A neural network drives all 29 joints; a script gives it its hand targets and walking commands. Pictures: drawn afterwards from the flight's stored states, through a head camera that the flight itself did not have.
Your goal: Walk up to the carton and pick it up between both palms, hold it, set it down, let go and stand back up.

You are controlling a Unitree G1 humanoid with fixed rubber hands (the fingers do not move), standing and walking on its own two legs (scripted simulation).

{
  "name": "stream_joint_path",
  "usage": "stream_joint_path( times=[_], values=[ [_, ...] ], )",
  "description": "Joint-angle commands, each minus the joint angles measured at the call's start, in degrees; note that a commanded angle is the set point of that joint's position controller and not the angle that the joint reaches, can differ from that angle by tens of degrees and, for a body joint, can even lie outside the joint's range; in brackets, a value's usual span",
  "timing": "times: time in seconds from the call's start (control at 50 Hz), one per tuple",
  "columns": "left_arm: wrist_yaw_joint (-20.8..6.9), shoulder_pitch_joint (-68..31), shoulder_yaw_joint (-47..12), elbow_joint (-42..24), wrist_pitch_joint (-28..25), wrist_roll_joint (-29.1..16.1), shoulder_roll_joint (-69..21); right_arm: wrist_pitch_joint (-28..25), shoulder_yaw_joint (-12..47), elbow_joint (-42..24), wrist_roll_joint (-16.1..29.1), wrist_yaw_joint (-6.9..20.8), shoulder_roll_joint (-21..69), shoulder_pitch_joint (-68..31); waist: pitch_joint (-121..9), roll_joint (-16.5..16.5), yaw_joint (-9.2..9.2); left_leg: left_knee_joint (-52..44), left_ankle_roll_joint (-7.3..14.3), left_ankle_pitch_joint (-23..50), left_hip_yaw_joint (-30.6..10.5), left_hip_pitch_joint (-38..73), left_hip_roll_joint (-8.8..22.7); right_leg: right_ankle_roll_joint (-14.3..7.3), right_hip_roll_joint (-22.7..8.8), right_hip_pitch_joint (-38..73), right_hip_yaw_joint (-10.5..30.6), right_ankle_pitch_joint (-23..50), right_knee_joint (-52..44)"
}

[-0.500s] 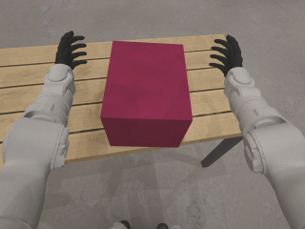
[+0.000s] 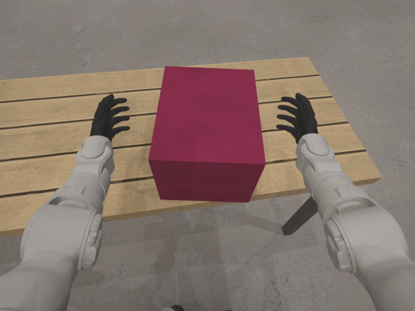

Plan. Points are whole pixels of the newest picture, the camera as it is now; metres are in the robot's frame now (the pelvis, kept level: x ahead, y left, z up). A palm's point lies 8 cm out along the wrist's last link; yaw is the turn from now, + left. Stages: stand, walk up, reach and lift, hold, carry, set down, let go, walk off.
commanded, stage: set down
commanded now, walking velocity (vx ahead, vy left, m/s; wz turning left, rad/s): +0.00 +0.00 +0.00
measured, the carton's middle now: (207, 134) +0.50 +0.02 -0.03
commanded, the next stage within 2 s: none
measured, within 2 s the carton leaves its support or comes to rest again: neither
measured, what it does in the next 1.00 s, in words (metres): stands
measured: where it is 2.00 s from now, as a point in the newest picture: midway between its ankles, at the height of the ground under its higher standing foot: outside the picture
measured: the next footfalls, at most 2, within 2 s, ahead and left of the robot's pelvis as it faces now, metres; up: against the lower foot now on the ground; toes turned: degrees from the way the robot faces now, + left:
none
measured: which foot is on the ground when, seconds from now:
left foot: down 0.00-1.00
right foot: down 0.00-1.00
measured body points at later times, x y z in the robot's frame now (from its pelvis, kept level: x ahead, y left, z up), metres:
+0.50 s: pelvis -0.01 +0.00 +0.00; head +0.04 +0.01 +0.44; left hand +0.38 +0.23 +0.02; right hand +0.39 -0.19 +0.02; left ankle +0.03 +0.11 -0.72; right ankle +0.01 -0.09 -0.72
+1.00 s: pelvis +0.01 +0.00 +0.00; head +0.04 +0.01 +0.45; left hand +0.31 +0.24 -0.03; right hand +0.31 -0.19 -0.03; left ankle +0.03 +0.11 -0.72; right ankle +0.01 -0.09 -0.72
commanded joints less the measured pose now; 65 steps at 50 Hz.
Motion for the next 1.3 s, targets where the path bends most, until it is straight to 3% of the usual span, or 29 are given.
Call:
stream_joint_path(
  times=[0.0,0.1,0.32,0.54,0.72,0.94,1.04,1.18,1.28],
  values=[
    [0.25,-27.39,2.33,-13.98,-4.55,0.62,8.91,-4.78,-2.52,-11.32,-1.64,-1.1,-10.97,-24.89,-42.84,4.49,-0.84,3.39,-4.51,22.87,0.1,26.51,-0.64,3.38,-0.12,15.01,1.31,20.61,0.19],
    [-0.11,-20.36,4.35,-14.23,-4.73,2.56,8.24,-6.34,-1.15,-10.79,-0.27,-1.69,-9.78,-19.82,-39.06,3.29,-0.46,3.4,-4.17,22.94,-0.14,26.19,-1.11,3.65,0.17,16.23,1.75,19.06,-0.11],
    [-0.22,-12.22,3.02,-13.33,-7.33,2.03,5.78,-8.65,2.09,-10.92,2.14,-0.06,-6.15,-11.58,-25.96,2.79,0.74,2.66,-2.29,13.92,-1.39,24.29,-1.3,2.92,-1.14,10.06,2.48,3.88,-1.13],
    [-1.15,-0.3,5.68,-22.3,-10.19,3.77,6.11,-13.94,0.2,-15.49,-0.61,-1.6,-3.88,-0.99,-26.23,3.36,-0.97,4.26,-3.09,15.26,-1.44,25.1,-2.18,3.05,-0.44,14.88,3.21,8.71,0.22],
    [-1.55,11.92,6.05,-27.97,-11.54,4.25,4.77,-16.53,-0.91,-19.34,-3.84,-1.57,-0.37,9.53,-18.02,4.16,-1.02,2.8,-3.07,12.0,-2.03,26.23,-2.12,2.14,-0.61,15.79,3.69,4.18,-1.24],
    [-2.08,25.5,6.38,-33.39,-14.36,5.44,4.05,-21.47,-0.47,-20.71,-5.5,-0.6,1.49,21.85,-10.46,4.06,-1.07,2.92,-2.98,11.34,-2.39,27.05,-2.26,1.75,-0.97,18.12,4.61,4.33,-1.1],
    [-1.49,27.94,4.97,-36.82,-11.77,4.49,4.95,-19.67,-1.62,-23.25,-7.56,0.02,0.73,24.47,-7.77,4.02,-1.45,0.32,-2.42,6.77,-1.9,29.29,-1.62,1.34,-1.33,19.87,4.87,1.22,-2.35],
    [-1.4,38.4,5.48,-42.01,-6.96,6.26,4.85,-17.54,-0.42,-25.85,-8.27,0.7,1.09,34.37,-4.29,4.36,-0.51,-2.18,-2.67,13.71,-1.57,34.68,-1.6,1.39,-1.46,26.26,5.51,10.21,-4.19],
    [-2.11,44.15,6.1,-43.48,-3.16,8.12,3.6,-16.38,-0.32,-27.15,-9.62,0.94,1.25,39.71,0.89,3.06,0.15,-4.65,-2.03,14.58,-1.13,37.02,-1.55,1.56,-1.88,28.61,5.78,12.52,-6.56]
  ],
)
